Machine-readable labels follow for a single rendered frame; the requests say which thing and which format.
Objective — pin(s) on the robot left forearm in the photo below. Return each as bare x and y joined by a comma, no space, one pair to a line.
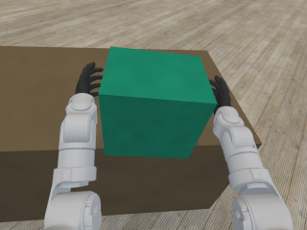
77,144

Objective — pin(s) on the right robot upper arm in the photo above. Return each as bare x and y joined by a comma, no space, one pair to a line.
260,212

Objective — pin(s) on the robot left hand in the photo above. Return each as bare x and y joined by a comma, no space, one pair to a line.
83,85

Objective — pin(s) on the carton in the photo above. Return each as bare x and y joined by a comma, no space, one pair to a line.
153,104

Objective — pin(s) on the pedestal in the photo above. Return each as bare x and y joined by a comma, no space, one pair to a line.
36,84

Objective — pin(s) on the robot right forearm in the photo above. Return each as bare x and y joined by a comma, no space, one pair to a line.
246,171

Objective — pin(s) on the robot right hand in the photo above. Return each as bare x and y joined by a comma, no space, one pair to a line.
221,93

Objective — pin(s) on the left robot upper arm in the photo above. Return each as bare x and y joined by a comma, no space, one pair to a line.
74,211

